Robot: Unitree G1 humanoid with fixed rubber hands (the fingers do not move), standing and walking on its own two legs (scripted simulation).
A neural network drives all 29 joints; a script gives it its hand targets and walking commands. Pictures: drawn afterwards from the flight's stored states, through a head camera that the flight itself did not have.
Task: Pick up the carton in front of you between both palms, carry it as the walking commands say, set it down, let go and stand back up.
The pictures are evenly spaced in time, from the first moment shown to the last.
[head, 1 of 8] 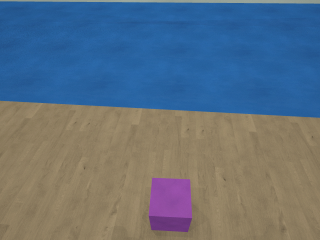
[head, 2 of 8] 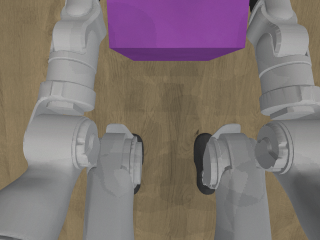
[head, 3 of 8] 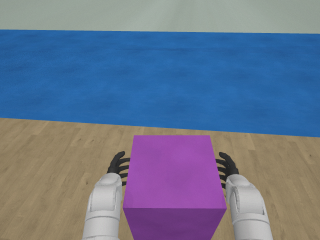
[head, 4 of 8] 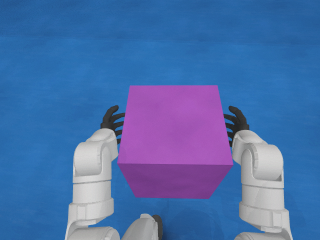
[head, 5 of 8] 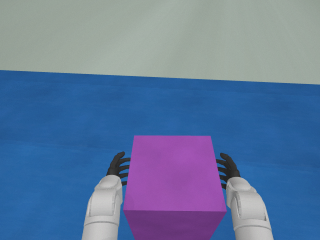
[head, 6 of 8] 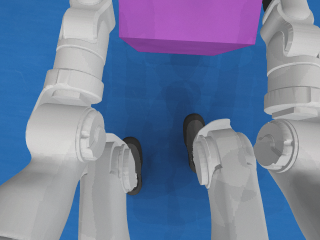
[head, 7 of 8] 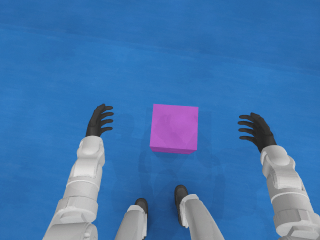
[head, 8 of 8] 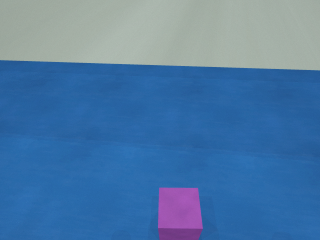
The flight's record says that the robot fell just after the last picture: no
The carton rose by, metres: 0.69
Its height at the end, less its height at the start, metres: -0.08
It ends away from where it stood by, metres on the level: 2.72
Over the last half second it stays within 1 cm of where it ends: yes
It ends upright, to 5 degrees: yes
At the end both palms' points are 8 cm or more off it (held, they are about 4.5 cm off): yes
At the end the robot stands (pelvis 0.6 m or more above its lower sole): yes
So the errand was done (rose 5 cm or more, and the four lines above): yes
